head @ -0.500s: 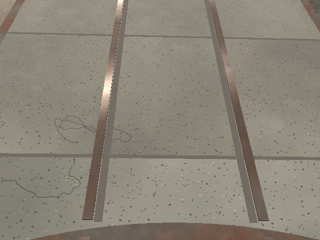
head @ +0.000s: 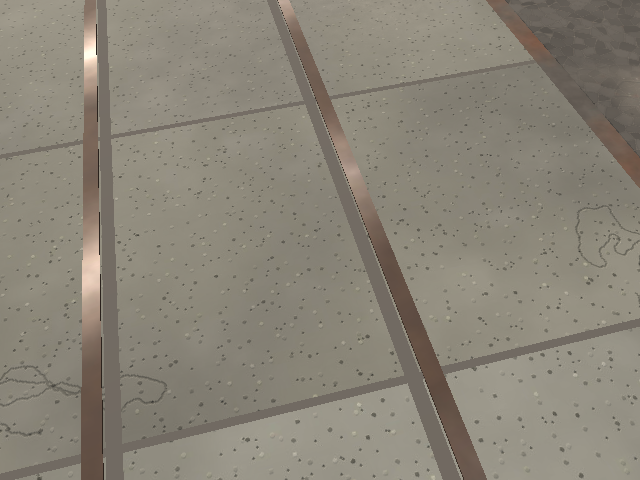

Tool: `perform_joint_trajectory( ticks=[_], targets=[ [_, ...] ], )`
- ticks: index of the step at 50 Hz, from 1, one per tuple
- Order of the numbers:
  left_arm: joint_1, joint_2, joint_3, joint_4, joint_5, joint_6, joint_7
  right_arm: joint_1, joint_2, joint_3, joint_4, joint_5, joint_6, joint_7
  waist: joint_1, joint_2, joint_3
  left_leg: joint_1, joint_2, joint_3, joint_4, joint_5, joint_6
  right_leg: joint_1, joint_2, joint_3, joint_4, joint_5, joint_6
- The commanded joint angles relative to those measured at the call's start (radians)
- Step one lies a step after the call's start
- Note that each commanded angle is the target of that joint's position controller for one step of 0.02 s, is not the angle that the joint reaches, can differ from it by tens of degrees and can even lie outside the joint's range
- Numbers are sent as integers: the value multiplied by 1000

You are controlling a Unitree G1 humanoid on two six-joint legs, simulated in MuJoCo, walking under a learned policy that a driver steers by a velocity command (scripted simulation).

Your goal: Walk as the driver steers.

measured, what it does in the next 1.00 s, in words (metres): walks ahead, turning left: left foot, then right foot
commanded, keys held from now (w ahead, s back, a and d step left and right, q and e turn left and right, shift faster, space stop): w+q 0.82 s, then w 0.18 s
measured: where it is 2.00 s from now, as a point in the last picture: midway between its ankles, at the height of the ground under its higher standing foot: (214, 276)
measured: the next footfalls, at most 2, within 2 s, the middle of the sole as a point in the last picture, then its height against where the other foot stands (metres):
left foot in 0.34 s outside the picture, level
right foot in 0.84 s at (327, 390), level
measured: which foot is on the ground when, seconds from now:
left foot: up 0.00-0.32, down 0.34-0.86, up 0.88-1.00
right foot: down 0.00-0.34, up 0.36-0.82, down 0.84-1.00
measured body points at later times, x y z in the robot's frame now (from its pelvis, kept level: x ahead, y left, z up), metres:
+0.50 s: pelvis +0.28 +0.06 -0.01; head +0.30 +0.07 +0.44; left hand +0.32 +0.33 -0.13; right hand +0.40 -0.19 -0.14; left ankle +0.29 +0.10 -0.74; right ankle +0.26 -0.08 -0.65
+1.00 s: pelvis +0.56 +0.09 +0.00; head +0.58 +0.09 +0.44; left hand +0.54 +0.38 -0.11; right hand +0.75 -0.12 -0.14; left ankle +0.43 +0.16 -0.66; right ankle +0.64 +0.03 -0.74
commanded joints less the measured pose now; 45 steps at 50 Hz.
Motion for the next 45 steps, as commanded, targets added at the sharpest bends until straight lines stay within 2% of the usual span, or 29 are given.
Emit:
perform_joint_trajectory(
  ticks=[1, 4, 6, 9, 11, 13, 14, 15, 16, 17, 18, 19, 20, 21, 22, 23, 24, 26, 29, 32, 35, 37, 39, 40, 41, 42, 43, 44, 45],
  targets=[
    [62, 124, 24, -24, 0, -28, 4, 11, -68, -17, -27, 9, 11, 9, 7, -63, -7, -71, 1, 3, -60, 124, 8, 58, -283, 139, -165, 413, -42],
    [88, 112, 15, -5, 3, -34, 9, -61, -57, -14, -39, 17, 6, 13, 30, -75, 19, -105, -42, -21, -166, 211, 24, 108, -280, 75, -180, 419, -5],
    [101, 104, 8, 10, 8, -38, 16, -103, -51, -10, -48, 17, 2, 16, 39, -80, 38, -108, -72, -18, -242, 251, 36, 141, -289, 36, -186, 453, 7],
    [132, 90, -3, 40, 11, -40, 31, -182, -38, 1, -72, 9, -2, 24, 58, -73, 65, -103, -93, 44, -355, 254, 55, 213, -307, -9, -184, 544, 16],
    [145, 97, -8, 60, 14, -38, 42, -207, -30, 7, -87, 8, -5, 27, 57, -76, 64, -59, -120, 92, -426, 207, 77, 262, -320, -43, -139, 691, 25],
    [135, 130, -5, 72, 18, -35, 54, -160, -40, 3, -80, 9, -5, 22, 25, -114, 19, 48, -178, 144, -456, 111, 115, 301, -332, -73, -16, 1013, 43],
    [127, 146, -2, 76, 20, -30, 62, -100, -55, -3, -63, 8, -4, 17, -4, -132, -18, 109, -210, 161, -457, 55, 137, 319, -339, -83, 80, 1154, 49],
    [112, 164, 3, 75, 25, -22, 65, 5, -79, -13, -33, 7, -8, 13, -50, -141, -72, 215, -234, 157, -479, 16, 163, 304, -347, -90, 232, 1199, 51],
    [87, 182, 7, 65, 22, -16, 64, 150, -111, -30, 10, -1, -16, 8, -119, -133, -142, 398, -239, 119, -550, 33, 200, 219, -341, -104, 436, 1089, 53],
    [45, 172, 1, 29, 13, -22, 59, 299, -182, -58, 40, -16, -16, -5, -198, -52, -233, 641, -87, -85, -600, -21, 275, 9, -295, -132, 752, 738, 57],
    [87, 83, -10, -26, -5, -36, 36, 259, -273, -87, 20, 1, -1, -15, -106, 243, -308, 946, 203, -665, -671, 69, 452, -466, -35, -100, 1172, -275, 122],
    [24, 144, -4, -41, 18, -47, 29, 225, -251, -86, 25, 40, 3, -6, -117, 37, -300, 928, 199, -709, -734, 94, 477, -594, -81, 105, 1222, -272, 97],
    [-40, 132, -10, -70, 9, -61, 22, 164, -212, -77, 16, 40, 4, -11, -94, -10, -176, 801, 182, -578, -767, 91, 440, -620, -143, 125, 1153, -187, 96],
    [-41, 132, -11, -71, 5, -67, 19, 128, -146, -61, 21, 32, 5, -13, -45, -89, -68, 638, 142, -488, -807, 158, 385, -574, -180, 105, 1043, -147, 97],
    [-58, 122, -11, -80, 19, -52, 18, 100, -118, -52, 21, 30, -2, -17, -10, -108, -23, 536, 86, -420, -821, 216, 344, -525, -206, 107, 964, -147, 110],
    [-31, 108, -16, -74, 36, -28, 16, 77, -108, -45, 17, 30, -8, -20, 18, -92, -17, 471, 43, -361, -837, 260, 323, -470, -214, 98, 918, -145, 126],
    [-15, 97, -19, -75, 44, -8, 12, 81, -119, -46, 17, 33, -18, -19, 29, -68, -25, 436, 21, -328, -844, 299, 316, -441, -218, 87, 874, -144, 139],
    [-37, 85, -23, -93, 45, 14, 8, 103, -154, -55, 23, 35, -31, -15, 33, -39, -26, 392, -17, -284, -857, 352, 309, -433, -220, 58, 786, -104, 162],
    [-174, 88, -25, -146, 40, 19, 5, 152, -167, -60, 28, 37, -30, -15, -9, -5, 1, 395, -53, -274, -872, 334, 270, -484, -223, 35, 614, 29, 189],
    [-281, 86, -30, -182, 32, 18, 1, 214, -171, -64, 35, 38, -24, -16, -62, 22, -12, 476, -66, -287, -837, 359, 228, -508, -203, 36, 474, 141, 191],
    [-367, 92, -35, -215, 25, 10, -2, 262, -176, -66, 37, 28, -19, -22, -99, 30, -17, 567, -52, -324, -788, 421, 223, -526, -174, 40, 383, 154, 182],
    [-400, 101, -37, -235, 21, 1, -3, 268, -185, -68, 30, 19, -17, -28, -104, 38, -17, 606, -33, -357, -748, 462, 218, -505, -154, 49, 325, 128, 168],
    [-348, 125, -31, -230, 18, -9, -1, 223, -202, -73, 11, 16, -19, -36, -62, 51, -24, 588, -19, -389, -705, 481, 190, -383, -138, 67, 245, 81, 144],
    [-271, 145, -23, -209, 16, -14, 4, 183, -213, -75, -2, 15, -21, -36, -22, 56, -46, 548, -27, -391, -654, 540, 169, -257, -116, 63, 213, 38, 127],
    [-148, 169, -11, -171, 16, -23, 14, 157, -220, -75, -8, 19, -27, -29, 38, 31, -102, 511, -65, -373, -531, 591, 146, -85, -97, 52, 161, 37, 105],
    [-2, 217, 5, -142, 31, -36, 28, 154, -187, -65, -13, 30, -37, -19, 104, -39, -202, 428, -126, -307, -320, 501, 121, 130, -197, 133, 131, 1, 63],
    [123, 292, 24, -144, 55, -35, 44, 208, -90, -40, -43, 51, -46, -18, 118, -185, -350, 242, -214, -191, -31, 84, 93, 372, -467, 452, 92, -192, -3],
    [81, 324, 39, -130, 42, -16, 40, 289, -102, -38, -57, 44, -41, -17, 44, -376, -386, 36, -287, -124, 127, -333, 81, 414, -576, 854, -37, -242, -107],
    [2, 218, 24, -147, 32, -9, 31, 266, -149, -42, -12, 16, -25, -24, 22, -169, -219, -28, -199, -146, 196, -252, 86, 277, -538, 759, -40, -352, -102]
  ],
)
Keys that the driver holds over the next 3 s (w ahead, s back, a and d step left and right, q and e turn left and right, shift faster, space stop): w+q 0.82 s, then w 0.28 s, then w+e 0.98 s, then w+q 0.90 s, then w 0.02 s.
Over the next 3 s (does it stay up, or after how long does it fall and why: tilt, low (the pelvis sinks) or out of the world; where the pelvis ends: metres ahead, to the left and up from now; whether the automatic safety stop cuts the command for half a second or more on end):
stays up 1.57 0.37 -0.02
